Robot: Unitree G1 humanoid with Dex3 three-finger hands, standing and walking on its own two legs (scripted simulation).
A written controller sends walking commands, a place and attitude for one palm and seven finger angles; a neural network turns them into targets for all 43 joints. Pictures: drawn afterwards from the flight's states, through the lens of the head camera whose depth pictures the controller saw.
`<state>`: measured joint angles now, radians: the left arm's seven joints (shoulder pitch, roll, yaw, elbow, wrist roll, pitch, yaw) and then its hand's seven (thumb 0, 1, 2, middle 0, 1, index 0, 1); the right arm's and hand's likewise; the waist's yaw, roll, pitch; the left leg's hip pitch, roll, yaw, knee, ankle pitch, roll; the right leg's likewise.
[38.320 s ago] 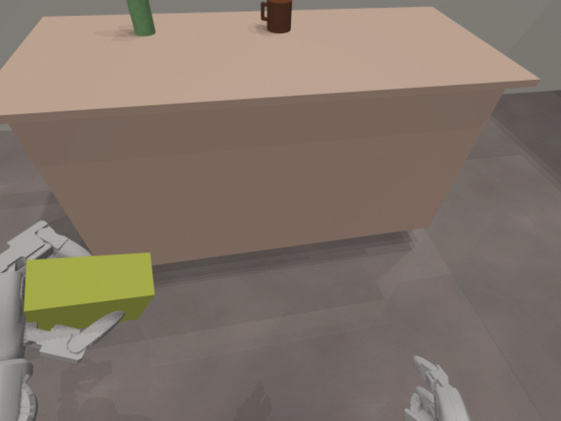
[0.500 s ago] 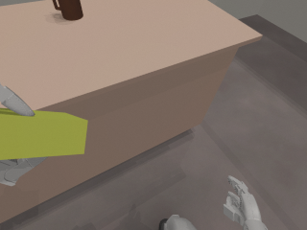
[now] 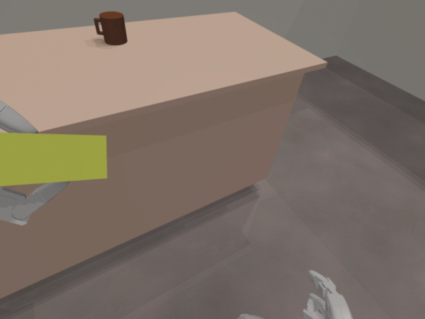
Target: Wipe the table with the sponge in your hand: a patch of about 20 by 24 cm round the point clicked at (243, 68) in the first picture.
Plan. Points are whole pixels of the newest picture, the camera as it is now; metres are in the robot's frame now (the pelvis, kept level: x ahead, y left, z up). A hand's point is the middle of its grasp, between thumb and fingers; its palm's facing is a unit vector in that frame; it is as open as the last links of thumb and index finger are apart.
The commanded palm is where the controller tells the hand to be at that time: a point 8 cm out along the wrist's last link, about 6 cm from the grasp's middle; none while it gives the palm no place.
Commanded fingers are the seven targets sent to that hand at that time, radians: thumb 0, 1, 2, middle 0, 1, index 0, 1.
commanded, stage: stop stepping back and stand still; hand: left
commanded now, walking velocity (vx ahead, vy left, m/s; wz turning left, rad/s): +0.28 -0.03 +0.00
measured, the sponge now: (59, 157) +0.23 +0.21 +0.26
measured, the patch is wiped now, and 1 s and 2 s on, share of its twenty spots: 0.90 0.90 0.90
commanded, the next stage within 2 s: stand and wait in 0.38 s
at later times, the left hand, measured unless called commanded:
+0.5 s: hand (24, 162) +0.19 +0.21 +0.29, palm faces +0.56 -0.75 -0.34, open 9.3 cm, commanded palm +0.12 +0.25 +0.29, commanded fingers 0.00 0.10 1.30 -1.20 -1.60 -1.20 -1.60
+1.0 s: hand (28, 163) +0.21 +0.23 +0.27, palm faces +0.48 -0.79 -0.38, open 9.4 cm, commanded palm +0.14 +0.27 +0.29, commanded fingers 0.00 0.10 1.30 -1.20 -1.60 -1.20 -1.60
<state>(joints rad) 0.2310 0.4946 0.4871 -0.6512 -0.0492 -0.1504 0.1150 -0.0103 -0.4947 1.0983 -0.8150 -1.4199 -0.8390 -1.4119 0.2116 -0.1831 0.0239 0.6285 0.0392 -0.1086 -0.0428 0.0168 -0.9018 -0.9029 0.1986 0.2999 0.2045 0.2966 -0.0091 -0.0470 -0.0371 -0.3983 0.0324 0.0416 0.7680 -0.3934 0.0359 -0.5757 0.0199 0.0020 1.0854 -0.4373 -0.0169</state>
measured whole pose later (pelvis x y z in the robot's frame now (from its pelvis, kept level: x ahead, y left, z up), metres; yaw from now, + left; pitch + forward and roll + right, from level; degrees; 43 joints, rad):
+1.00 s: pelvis +0.00 -0.01 +0.03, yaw +2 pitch +0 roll -1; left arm 0.35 0.42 0.45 -0.63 -0.06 -0.15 0.13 -0.01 -0.49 1.10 -0.81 -1.43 -0.83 -1.42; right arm 0.14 -0.21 0.02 0.60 0.03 -0.10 -0.05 0.02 -0.90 -0.90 0.20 0.30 0.20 0.30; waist -0.02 0.02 0.02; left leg -0.27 0.04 0.00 0.53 -0.25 -0.02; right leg -0.23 0.02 -0.03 0.48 -0.24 -0.01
